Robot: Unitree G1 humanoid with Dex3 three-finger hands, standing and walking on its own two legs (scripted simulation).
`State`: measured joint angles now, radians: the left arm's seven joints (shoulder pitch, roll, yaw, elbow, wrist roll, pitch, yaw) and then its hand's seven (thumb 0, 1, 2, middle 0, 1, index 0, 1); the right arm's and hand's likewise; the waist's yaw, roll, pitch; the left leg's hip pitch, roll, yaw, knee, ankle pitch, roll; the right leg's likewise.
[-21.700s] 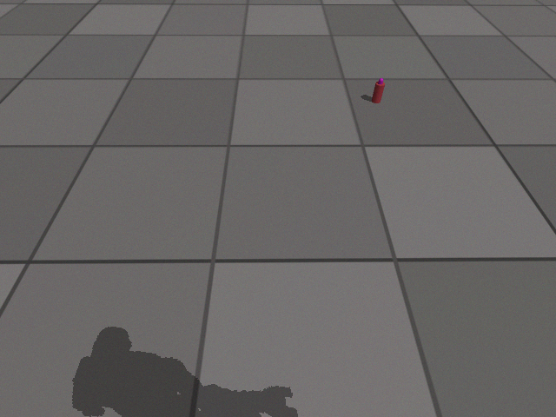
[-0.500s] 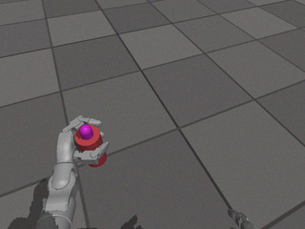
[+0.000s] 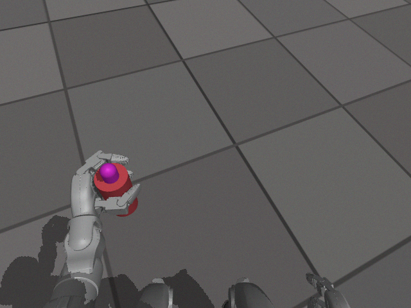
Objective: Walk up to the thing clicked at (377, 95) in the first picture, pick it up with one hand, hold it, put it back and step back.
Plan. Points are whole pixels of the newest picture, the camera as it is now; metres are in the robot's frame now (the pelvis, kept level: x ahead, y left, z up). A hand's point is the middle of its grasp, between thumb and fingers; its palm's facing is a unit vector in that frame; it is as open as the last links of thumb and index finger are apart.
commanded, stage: crouch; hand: left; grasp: from the side
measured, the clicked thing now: (116, 188) +0.35 +0.18 -0.02
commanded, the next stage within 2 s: lower in 1.46 s
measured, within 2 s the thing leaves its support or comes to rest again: neither
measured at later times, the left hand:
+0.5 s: hand (128, 215) +0.38 +0.21 -0.26, palm faces +0.20 -0.98 -0.05, open 8.2 cm
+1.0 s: hand (136, 224) +0.40 +0.22 -0.42, palm faces +0.20 -0.98 -0.03, open 8.2 cm
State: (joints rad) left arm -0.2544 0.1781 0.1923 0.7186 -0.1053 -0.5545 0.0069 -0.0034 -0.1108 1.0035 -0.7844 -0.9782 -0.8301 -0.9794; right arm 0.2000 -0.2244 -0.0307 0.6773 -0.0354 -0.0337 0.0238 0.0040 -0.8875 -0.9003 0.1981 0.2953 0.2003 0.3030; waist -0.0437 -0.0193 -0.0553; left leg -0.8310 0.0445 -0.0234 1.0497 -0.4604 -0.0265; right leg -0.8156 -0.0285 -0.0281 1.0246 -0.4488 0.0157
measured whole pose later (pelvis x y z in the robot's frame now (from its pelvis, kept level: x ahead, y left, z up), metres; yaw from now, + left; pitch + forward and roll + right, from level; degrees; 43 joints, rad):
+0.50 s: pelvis -0.04 +0.00 -0.21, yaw -2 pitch +33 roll -3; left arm -0.54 0.31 0.40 1.02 -0.10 -0.77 -0.10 0.00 -0.13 1.03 -0.79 -0.98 -0.83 -0.99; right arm 0.09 -0.25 0.00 0.71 -0.09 -0.02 0.08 0.00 -0.92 -0.91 0.20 0.30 0.20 0.30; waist -0.08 -0.01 -0.18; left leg -1.81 0.04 -0.08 1.91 -0.69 -0.04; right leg -1.78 -0.02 -0.03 1.88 -0.67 0.01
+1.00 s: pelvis -0.07 +0.00 -0.36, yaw -5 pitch +30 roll -5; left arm -0.69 0.46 0.53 1.16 -0.06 -0.79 -0.11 0.00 -0.13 1.03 -0.79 -0.98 -0.84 -0.98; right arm 0.08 -0.28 0.08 0.74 -0.14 0.01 0.10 0.00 -0.92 -0.91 0.20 0.30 0.20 0.30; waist -0.17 -0.04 -0.04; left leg -2.20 0.01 -0.14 2.36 -0.68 -0.05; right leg -2.16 -0.01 -0.04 2.30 -0.66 0.03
